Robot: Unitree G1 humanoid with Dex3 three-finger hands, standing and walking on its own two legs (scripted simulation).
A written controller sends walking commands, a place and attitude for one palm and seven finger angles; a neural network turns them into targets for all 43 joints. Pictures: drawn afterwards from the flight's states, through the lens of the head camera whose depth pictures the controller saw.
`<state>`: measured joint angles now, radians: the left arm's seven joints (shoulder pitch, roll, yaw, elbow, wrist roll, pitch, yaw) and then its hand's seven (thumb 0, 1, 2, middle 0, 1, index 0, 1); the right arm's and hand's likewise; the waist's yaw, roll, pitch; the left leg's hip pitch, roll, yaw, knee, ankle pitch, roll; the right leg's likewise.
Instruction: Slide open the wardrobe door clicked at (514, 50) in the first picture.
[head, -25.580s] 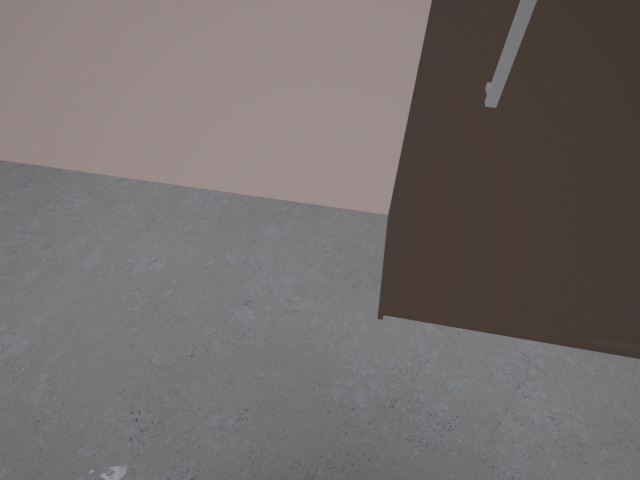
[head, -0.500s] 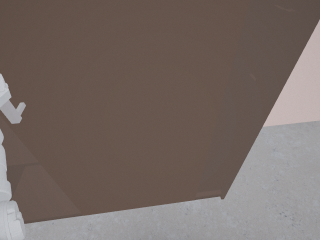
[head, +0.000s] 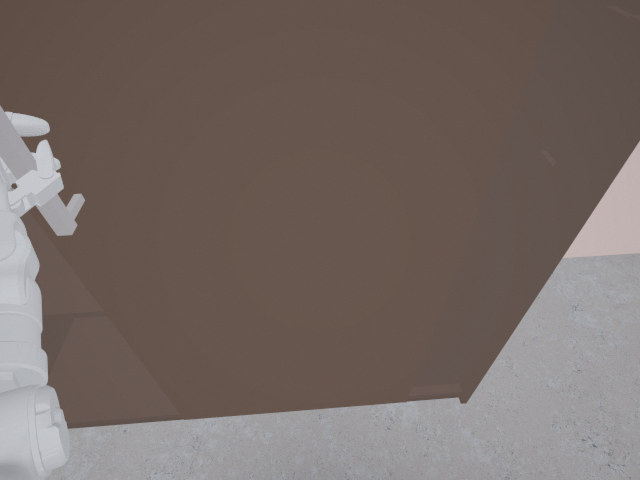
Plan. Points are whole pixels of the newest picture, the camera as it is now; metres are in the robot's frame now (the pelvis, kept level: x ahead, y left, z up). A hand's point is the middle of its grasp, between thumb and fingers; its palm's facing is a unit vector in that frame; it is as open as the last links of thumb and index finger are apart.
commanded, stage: stop walking and hold the door there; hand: left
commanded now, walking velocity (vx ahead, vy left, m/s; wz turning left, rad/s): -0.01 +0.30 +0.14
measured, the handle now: (29, 149) +0.41 +0.35 +0.23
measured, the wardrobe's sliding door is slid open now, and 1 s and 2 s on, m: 0.46 0.46 0.46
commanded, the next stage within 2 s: loosen the grip on the handle in 1.00 s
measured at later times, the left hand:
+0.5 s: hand (52, 179) +0.38 +0.32 +0.21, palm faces +0.47 -0.86 -0.20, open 5.4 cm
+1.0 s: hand (53, 180) +0.38 +0.32 +0.21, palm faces +0.44 -0.88 -0.18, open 5.4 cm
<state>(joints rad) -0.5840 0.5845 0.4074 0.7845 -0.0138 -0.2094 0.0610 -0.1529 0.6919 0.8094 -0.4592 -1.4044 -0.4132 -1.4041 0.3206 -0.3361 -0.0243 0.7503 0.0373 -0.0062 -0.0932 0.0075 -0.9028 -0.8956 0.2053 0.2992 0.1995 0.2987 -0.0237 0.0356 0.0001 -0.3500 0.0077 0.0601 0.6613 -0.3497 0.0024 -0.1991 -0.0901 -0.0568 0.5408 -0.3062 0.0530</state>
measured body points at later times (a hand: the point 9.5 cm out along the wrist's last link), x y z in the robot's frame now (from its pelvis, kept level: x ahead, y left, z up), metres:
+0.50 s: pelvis -0.02 +0.04 +0.00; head +0.02 +0.03 +0.45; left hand +0.35 +0.37 +0.22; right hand +0.12 -0.18 -0.12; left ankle +0.04 +0.12 -0.73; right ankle -0.05 -0.04 -0.73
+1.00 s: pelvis -0.02 +0.04 +0.00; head +0.00 +0.04 +0.45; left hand +0.35 +0.37 +0.22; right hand +0.11 -0.20 -0.11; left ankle +0.03 +0.14 -0.73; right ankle -0.04 -0.05 -0.73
